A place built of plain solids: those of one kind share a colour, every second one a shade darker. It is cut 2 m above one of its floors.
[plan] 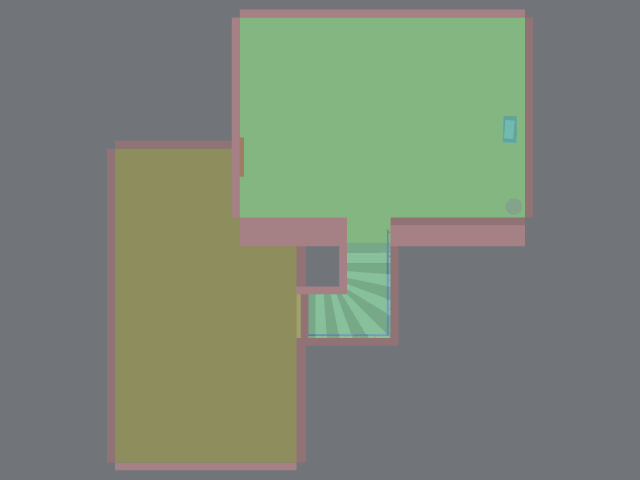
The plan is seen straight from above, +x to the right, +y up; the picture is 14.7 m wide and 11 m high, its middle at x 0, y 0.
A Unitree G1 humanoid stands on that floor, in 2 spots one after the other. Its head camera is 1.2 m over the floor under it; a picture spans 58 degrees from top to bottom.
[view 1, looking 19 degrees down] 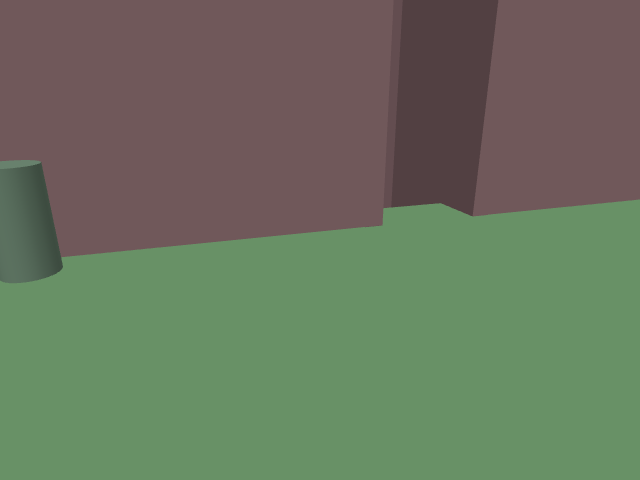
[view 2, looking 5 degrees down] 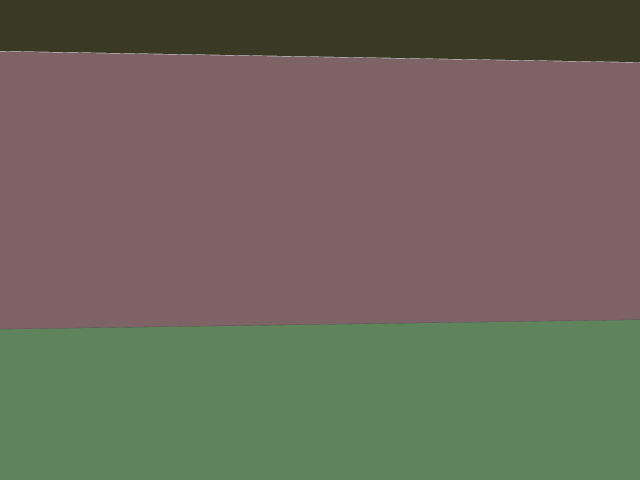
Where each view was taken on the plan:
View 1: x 3.39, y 4.05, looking -108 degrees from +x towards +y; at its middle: floor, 3.69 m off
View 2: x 1.18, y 0.94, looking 87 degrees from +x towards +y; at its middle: wall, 4.19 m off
